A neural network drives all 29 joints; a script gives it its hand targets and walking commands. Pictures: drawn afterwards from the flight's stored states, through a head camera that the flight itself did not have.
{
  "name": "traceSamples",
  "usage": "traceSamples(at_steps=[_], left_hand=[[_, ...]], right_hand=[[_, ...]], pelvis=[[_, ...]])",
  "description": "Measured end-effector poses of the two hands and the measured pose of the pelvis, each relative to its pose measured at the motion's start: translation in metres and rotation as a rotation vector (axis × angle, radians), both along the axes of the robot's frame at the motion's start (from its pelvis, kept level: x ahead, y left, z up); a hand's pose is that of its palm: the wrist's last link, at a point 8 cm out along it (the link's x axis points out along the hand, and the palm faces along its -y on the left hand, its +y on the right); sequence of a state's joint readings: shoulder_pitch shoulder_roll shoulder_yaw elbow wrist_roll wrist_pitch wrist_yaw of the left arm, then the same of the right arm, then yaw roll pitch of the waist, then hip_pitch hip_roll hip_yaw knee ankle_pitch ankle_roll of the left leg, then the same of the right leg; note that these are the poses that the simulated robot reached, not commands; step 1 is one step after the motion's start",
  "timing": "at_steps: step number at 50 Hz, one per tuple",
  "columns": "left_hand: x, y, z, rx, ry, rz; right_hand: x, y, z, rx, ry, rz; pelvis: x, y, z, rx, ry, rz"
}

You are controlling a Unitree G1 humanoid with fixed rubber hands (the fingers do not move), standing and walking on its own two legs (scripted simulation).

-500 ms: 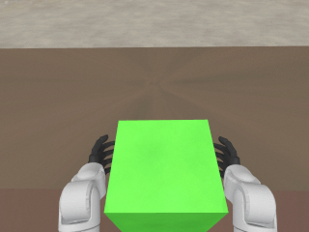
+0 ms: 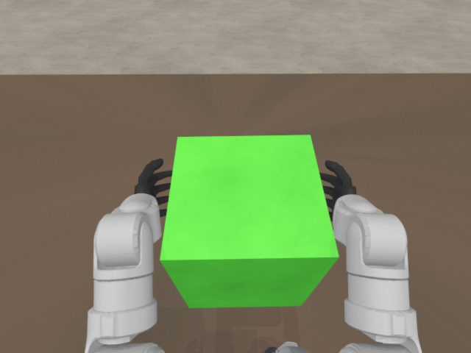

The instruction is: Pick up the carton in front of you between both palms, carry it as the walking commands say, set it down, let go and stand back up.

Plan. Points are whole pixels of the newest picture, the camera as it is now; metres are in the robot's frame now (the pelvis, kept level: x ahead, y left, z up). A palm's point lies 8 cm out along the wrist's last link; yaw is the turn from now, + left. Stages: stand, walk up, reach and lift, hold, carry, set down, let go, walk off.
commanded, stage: carry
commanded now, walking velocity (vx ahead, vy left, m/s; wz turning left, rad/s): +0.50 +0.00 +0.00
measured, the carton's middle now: (244, 228) +0.33 -0.01 +0.04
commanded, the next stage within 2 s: none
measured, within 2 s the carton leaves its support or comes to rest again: neither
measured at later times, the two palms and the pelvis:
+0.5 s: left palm (184, 85) +0.70 +0.13 +0.10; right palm (306, 86) +0.70 -0.17 +0.09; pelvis +0.33 -0.03 -0.01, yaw -1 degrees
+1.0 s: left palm (205, 46) +1.05 +0.10 +0.04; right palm (293, 48) +1.03 -0.20 +0.04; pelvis +0.68 -0.03 -0.08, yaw +1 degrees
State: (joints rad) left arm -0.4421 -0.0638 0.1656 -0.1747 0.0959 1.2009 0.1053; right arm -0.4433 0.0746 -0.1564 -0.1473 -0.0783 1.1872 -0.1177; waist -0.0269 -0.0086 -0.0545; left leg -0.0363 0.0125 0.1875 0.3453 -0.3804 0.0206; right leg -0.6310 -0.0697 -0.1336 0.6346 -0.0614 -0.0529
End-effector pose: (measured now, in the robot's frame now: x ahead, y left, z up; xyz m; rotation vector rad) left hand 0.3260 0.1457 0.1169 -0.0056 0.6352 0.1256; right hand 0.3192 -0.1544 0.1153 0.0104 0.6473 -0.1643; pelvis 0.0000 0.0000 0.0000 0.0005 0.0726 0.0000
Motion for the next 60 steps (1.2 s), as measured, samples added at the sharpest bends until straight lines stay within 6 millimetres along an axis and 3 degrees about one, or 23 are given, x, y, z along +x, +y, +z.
traceSamples(at_steps=[5, 11, 17, 22, 26, 30, 36, 44, 48, 52, 56, 60], left_hand=[[0.090, -0.011, -0.016, 0.057, 0.048, 0.023], [0.162, -0.015, -0.044, 0.044, 0.185, 0.053], [0.244, -0.021, -0.038, 0.013, 0.145, 0.069], [0.320, -0.023, -0.024, -0.013, 0.071, 0.058], [0.387, -0.018, -0.018, -0.020, -0.005, 0.043], [0.456, -0.012, -0.032, -0.029, -0.033, 0.006], [0.527, -0.020, -0.059, -0.009, 0.109, -0.034], [0.631, -0.035, -0.065, -0.029, 0.084, -0.034], [0.689, -0.045, -0.070, -0.029, 0.043, -0.026], [0.747, -0.051, -0.088, 0.011, 0.017, -0.001], [0.779, -0.043, -0.122, 0.028, 0.121, 0.034], [0.809, -0.036, -0.139, 0.019, 0.180, 0.072]], right_hand=[[0.102, -0.011, -0.026, 0.000, 0.047, 0.069], [0.186, -0.015, -0.048, -0.005, 0.182, 0.100], [0.265, -0.020, -0.043, 0.016, 0.144, 0.071], [0.331, -0.024, -0.029, 0.033, 0.070, 0.026], [0.396, -0.018, -0.019, 0.029, -0.007, 0.011], [0.457, -0.013, -0.026, -0.017, -0.035, 0.001], [0.516, -0.020, -0.058, -0.009, 0.108, -0.031], [0.616, -0.034, -0.063, 0.009, 0.081, -0.061], [0.678, -0.045, -0.067, 0.011, 0.041, -0.053], [0.747, -0.051, -0.091, 0.017, 0.016, -0.003], [0.794, -0.044, -0.126, 0.005, 0.120, 0.056], [0.834, -0.036, -0.142, -0.010, 0.177, 0.091]], pelvis=[[0.073, -0.020, -0.023, 0.001, -0.016, 0.011], [0.134, -0.037, -0.009, 0.015, 0.005, 0.011], [0.201, -0.041, 0.002, 0.021, 0.032, 0.000], [0.275, -0.035, 0.001, 0.008, 0.033, -0.012], [0.346, -0.027, -0.019, -0.017, 0.023, -0.018], [0.413, -0.019, -0.049, -0.013, 0.002, -0.022], [0.481, -0.010, -0.046, -0.025, 0.021, -0.017], [0.579, -0.016, -0.047, -0.022, 0.042, -0.009], [0.642, -0.027, -0.063, 0.001, 0.033, 0.000], [0.710, -0.039, -0.100, 0.025, 0.002, 0.014], [0.752, -0.049, -0.106, 0.018, 0.002, 0.004], [0.792, -0.058, -0.100, 0.029, 0.014, 0.011]])
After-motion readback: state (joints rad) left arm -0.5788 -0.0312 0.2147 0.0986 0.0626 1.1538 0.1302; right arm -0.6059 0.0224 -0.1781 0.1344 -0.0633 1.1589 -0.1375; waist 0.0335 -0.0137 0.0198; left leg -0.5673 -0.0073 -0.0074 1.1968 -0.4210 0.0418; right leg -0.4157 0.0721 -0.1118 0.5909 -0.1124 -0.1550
